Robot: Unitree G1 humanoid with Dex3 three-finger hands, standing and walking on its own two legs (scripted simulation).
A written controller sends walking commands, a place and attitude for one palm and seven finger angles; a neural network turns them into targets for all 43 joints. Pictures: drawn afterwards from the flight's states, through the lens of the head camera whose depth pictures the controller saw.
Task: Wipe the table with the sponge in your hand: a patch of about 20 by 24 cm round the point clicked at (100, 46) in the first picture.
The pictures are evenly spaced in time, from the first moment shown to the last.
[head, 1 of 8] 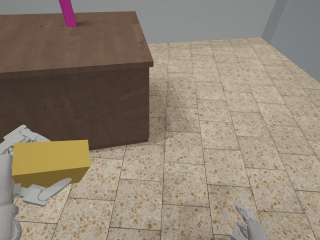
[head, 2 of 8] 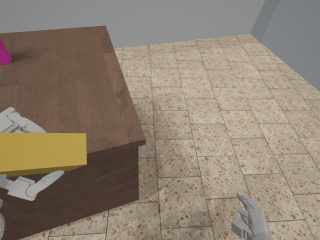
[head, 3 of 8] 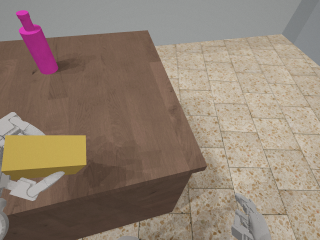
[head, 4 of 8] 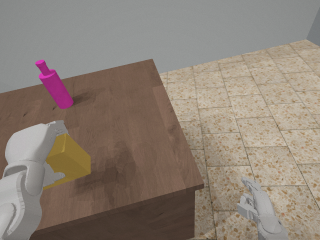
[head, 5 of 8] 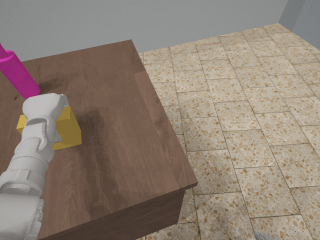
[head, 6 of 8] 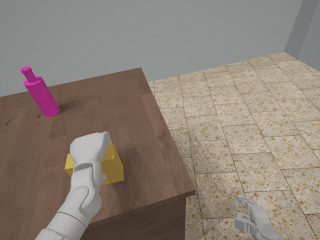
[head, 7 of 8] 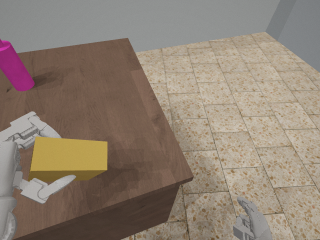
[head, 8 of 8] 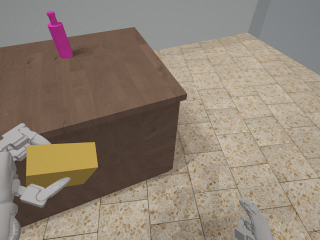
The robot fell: no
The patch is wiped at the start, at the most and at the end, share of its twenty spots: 0.00 1.00 1.00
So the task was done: yes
